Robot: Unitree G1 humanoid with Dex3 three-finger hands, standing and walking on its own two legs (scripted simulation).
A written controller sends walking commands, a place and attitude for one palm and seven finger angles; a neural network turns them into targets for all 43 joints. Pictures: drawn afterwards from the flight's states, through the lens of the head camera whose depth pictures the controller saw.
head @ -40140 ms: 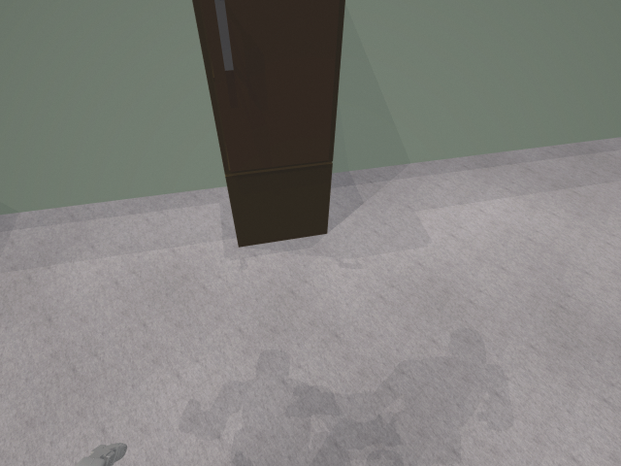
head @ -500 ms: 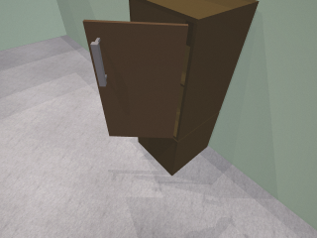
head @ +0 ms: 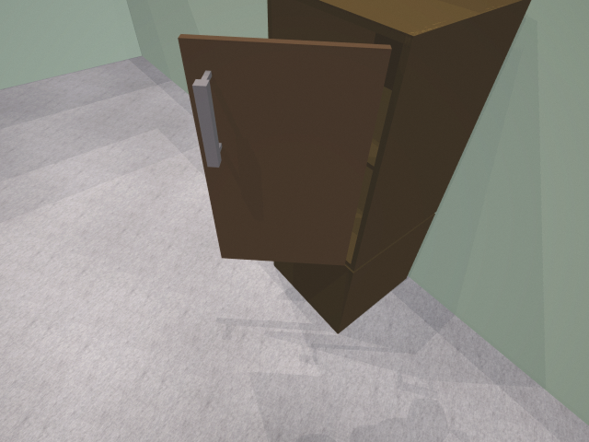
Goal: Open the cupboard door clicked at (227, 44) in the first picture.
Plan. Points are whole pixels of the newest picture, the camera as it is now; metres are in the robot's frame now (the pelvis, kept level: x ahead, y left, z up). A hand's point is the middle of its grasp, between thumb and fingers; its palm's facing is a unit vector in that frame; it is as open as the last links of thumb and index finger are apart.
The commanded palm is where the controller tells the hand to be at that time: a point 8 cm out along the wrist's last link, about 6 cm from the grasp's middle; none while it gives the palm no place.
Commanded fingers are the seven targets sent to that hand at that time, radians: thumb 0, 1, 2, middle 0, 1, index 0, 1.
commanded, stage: shuffle to correct the standing spot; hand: left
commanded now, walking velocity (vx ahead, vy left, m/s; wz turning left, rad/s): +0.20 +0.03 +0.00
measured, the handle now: (210, 120) +0.62 +0.21 +0.12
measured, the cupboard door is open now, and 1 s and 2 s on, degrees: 48 48 48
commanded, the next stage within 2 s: come to a stop and stand still in 0.16 s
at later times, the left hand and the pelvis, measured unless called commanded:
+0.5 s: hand (190, 431) +0.17 +0.18 -0.16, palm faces +0.00 -0.97 -0.23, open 7.3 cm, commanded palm none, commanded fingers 0.00 0.90 0.90 -0.20 -0.30 -0.20 -0.30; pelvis +0.09 +0.00 +0.00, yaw -1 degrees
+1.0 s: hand out of the picture +0.08 +0.21 -0.16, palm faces +0.01 -0.96 -0.28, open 7.4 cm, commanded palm none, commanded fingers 0.00 0.90 0.90 -0.20 -0.30 -0.20 -0.30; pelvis +0.05 +0.01 +0.00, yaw -1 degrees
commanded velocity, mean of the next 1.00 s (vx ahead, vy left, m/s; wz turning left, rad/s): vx -0.01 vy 0.01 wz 0.02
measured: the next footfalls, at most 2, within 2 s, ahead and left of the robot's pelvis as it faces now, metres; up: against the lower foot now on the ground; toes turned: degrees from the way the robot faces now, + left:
right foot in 0.46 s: +0.14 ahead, -0.13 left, +0.00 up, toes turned -4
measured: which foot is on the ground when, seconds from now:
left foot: down 0.00-1.00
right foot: down 0.00-0.06, up 0.08-0.44, down 0.46-1.00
